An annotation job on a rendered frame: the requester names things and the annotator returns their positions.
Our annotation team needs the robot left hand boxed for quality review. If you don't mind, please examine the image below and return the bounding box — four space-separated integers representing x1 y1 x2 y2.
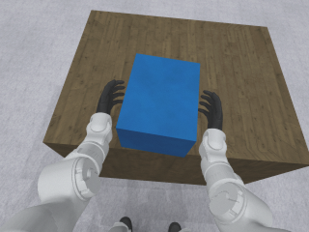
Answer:
96 79 126 115

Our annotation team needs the robot left forearm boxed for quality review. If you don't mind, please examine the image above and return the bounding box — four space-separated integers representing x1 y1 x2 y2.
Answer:
38 112 113 197

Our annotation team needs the robot left upper arm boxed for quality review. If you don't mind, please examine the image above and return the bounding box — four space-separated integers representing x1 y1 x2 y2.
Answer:
0 157 101 232

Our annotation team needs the robot right hand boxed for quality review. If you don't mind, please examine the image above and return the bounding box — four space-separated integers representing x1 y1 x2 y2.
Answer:
198 90 223 131

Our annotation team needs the carton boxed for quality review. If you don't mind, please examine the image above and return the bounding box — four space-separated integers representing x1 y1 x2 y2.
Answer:
116 53 201 158

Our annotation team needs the robot right foot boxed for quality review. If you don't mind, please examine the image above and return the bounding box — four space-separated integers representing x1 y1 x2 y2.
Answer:
168 222 182 232

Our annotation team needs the robot right forearm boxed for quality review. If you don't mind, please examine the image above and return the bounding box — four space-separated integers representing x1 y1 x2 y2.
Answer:
199 129 248 201

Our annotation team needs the pedestal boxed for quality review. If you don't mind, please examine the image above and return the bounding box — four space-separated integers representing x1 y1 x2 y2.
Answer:
42 10 309 186

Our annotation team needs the robot right upper arm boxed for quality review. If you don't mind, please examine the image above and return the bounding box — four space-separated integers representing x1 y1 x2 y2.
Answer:
209 182 292 232

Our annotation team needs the robot left shin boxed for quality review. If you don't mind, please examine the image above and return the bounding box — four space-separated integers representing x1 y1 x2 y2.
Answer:
113 221 127 228

